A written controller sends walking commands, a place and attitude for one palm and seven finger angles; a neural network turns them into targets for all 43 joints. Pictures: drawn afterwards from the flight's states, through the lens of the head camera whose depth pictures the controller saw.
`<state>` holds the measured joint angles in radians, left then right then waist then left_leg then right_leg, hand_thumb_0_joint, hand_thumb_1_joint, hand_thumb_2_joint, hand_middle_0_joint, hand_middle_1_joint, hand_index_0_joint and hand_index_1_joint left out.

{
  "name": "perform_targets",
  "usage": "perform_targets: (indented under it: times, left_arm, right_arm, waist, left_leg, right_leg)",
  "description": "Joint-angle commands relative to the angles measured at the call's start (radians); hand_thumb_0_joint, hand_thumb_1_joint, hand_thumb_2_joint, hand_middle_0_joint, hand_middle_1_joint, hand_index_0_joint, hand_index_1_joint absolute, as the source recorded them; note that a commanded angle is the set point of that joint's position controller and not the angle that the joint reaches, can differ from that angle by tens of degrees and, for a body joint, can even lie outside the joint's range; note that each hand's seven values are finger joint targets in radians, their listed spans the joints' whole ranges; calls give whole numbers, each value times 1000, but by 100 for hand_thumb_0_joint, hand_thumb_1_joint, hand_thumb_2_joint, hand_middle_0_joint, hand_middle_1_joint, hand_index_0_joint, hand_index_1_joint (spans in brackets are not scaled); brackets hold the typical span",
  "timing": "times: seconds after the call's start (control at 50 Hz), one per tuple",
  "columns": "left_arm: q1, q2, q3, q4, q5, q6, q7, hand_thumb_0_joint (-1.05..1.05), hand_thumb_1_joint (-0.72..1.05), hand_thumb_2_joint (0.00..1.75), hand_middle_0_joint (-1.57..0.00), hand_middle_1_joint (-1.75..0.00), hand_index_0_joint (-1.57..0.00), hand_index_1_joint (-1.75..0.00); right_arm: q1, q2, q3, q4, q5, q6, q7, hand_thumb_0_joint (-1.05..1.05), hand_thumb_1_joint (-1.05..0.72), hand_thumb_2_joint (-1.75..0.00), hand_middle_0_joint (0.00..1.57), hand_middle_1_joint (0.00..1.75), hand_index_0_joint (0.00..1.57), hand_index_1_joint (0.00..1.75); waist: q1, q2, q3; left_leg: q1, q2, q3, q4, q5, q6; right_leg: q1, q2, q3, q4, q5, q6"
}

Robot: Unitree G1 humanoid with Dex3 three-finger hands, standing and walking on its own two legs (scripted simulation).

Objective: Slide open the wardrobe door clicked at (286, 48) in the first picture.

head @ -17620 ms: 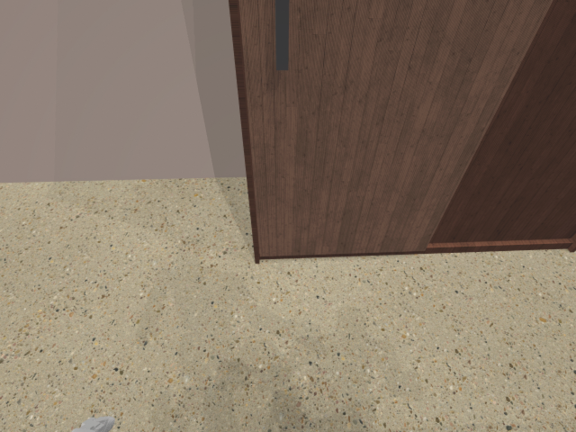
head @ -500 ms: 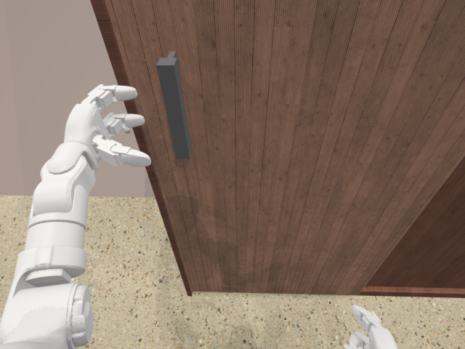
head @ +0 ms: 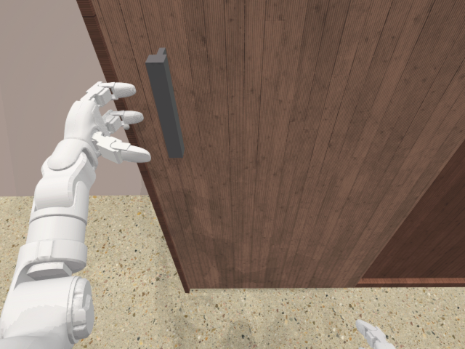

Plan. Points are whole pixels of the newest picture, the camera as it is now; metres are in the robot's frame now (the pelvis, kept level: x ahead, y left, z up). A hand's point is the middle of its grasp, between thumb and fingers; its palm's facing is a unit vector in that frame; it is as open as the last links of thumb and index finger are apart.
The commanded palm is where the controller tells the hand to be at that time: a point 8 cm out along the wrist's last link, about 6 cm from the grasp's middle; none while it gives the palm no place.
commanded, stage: move the hooked fingers beside the handle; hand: left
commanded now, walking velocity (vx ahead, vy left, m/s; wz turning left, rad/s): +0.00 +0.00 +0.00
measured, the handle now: (169, 105) +0.48 +0.15 +0.19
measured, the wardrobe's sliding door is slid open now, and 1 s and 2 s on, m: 0.00 0.00 0.00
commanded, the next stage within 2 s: feel for the door with the fingertips in 0.24 s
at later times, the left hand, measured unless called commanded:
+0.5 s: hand (130, 130) +0.40 +0.19 +0.20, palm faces +0.06 -1.00 -0.01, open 14.0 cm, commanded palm +0.37 +0.24 +0.20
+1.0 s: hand (146, 121) +0.42 +0.17 +0.20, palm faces +0.07 -1.00 +0.00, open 14.0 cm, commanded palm +0.39 +0.22 +0.20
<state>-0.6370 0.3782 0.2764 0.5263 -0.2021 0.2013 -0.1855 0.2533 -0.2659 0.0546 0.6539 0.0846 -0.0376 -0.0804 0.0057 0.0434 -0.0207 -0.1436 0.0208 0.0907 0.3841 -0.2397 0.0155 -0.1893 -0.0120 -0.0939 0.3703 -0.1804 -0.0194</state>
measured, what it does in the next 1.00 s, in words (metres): stands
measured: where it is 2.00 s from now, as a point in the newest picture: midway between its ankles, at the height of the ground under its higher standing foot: outside the picture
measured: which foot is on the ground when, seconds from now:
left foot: down 0.00-1.00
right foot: down 0.00-1.00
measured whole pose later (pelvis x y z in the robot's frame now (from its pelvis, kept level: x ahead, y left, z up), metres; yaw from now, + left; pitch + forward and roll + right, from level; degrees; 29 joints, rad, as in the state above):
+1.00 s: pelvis +0.00 +0.00 +0.00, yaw +0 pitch +0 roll +0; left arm -0.69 0.31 0.24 0.54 -0.18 0.22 -0.11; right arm 0.23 -0.25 0.05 0.66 0.07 -0.02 -0.08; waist 0.00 0.04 -0.03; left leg -0.14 0.02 0.09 0.38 -0.24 0.01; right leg -0.19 -0.01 -0.09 0.37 -0.18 -0.02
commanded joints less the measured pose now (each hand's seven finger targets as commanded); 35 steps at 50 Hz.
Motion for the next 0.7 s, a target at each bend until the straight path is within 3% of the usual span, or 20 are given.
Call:
perform_targets:
  times: [0.0,0.04,0.1,0.14,0.2,0.26,0.28,0.32,0.36,0.44,0.54,0.56,0.62,0.68]
  left_arm:
    - [-468,242,74,-225,-12,-62,10,0,-50,30,-30,-120,-30,-120]
    - [-465,276,104,-218,-13,-60,11,0,-50,30,-30,-120,-30,-120]
    - [-488,273,89,-261,-6,-82,7,0,-50,30,-30,-120,-30,-120]
    - [-489,227,54,-278,-11,-85,-3,0,-50,30,-30,-120,-30,-120]
    - [-439,231,68,-257,-21,-74,-12,0,-50,30,-30,-120,-30,-120]
    - [-388,214,56,-254,-19,-49,-12,0,-50,30,-30,-120,-30,-120]
    - [-381,202,54,-233,-23,-39,-9,0,-50,30,-30,-120,-30,-120]
    - [-419,217,60,-260,-18,-36,0,0,-50,30,-30,-120,-30,-120]
    - [-446,180,22,-302,-21,-43,7,0,-50,30,-30,-120,-30,-120]
    - [-488,170,24,-338,-21,-53,25,0,-50,30,-30,-120,-30,-120]
    - [-487,124,-13,-288,-8,-28,47,0,-50,30,-30,-120,-30,-120]
    - [-464,126,-3,-297,-8,-29,54,0,-50,30,-30,-120,-30,-120]
    - [-472,118,-3,-267,-8,-19,66,0,-50,30,-30,-120,-30,-120]
    - [-506,82,-36,-274,-2,-23,83,0,-50,30,-30,-120,-30,-120]
  right_arm:
    - [-99,-129,-44,-147,-2,-59,-9,0,-90,-90,20,30,20,30]
    - [-98,-132,-45,-145,-4,-58,-11,0,-90,-90,20,30,20,30]
    - [-100,-128,-46,-149,-3,-59,-11,0,-90,-90,20,30,20,30]
    - [-103,-123,-45,-154,-2,-65,-8,0,-90,-90,20,30,20,30]
    - [-103,-127,-47,-150,0,-65,-8,0,-90,-90,20,30,20,30]
    - [-114,-128,-47,-159,3,-58,-2,0,-90,-90,20,30,20,30]
    - [-116,-126,-43,-155,3,-55,-2,0,-90,-90,20,30,20,30]
    - [-120,-126,-44,-157,2,-52,-3,0,-90,-90,20,30,20,30]
    - [-128,-122,-45,-164,3,-53,-4,0,-90,-90,20,30,20,30]
    - [-133,-116,-41,-154,-3,-58,-5,0,-90,-90,20,30,20,30]
    - [-141,-110,-36,-141,-4,-49,-5,0,-90,-90,20,30,20,30]
    - [-141,-111,-40,-146,-6,-48,-4,0,-90,-90,20,30,20,30]
    - [-144,-108,-35,-140,-7,-43,-6,0,-90,-90,20,30,20,30]
    - [-148,-105,-36,-144,-8,-41,-5,0,-90,-90,20,30,20,30]
  waist:
    - [3,-33,-279]
    - [7,-56,-289]
    - [3,-4,-308]
    - [0,10,-322]
    - [5,-14,-305]
    - [14,1,-280]
    - [10,-27,-253]
    - [6,-29,-260]
    - [0,-26,-277]
    - [-1,-15,-306]
    - [-6,-5,-264]
    - [4,-13,-279]
    - [1,-67,-277]
    - [-3,-28,-268]
  left_leg:
    - [58,-5,-79,-33,254,20]
    - [45,-7,-73,-31,240,26]
    - [69,-6,-70,-27,278,24]
    - [85,-8,-73,-22,292,21]
    - [82,-5,-72,-22,302,21]
    - [69,-6,-68,-23,298,17]
    - [52,-6,-70,-26,278,19]
    - [55,-6,-73,-27,252,21]
    - [78,-3,-76,-23,260,21]
    - [89,-8,-79,-16,282,19]
    - [72,-8,-81,-24,251,15]
    - [81,-7,-82,-23,266,15]
    - [59,-6,-81,-26,250,19]
    - [67,-6,-82,-29,241,18]
  right_leg:
    - [116,10,57,-19,246,-16]
    - [129,9,64,-20,247,-12]
    - [136,8,65,-14,279,-16]
    - [134,10,63,-8,291,-18]
    - [132,11,57,-7,304,-17]
    - [124,8,55,-6,295,-17]
    - [113,9,53,-9,282,-15]
    - [102,9,57,-14,252,-14]
    - [102,9,56,-13,246,-14]
    - [115,10,58,-7,275,-16]
    - [94,9,55,-16,238,-16]
    - [104,10,52,-15,243,-16]
    - [114,9,53,-14,242,-13]
    - [98,7,56,-19,220,-13]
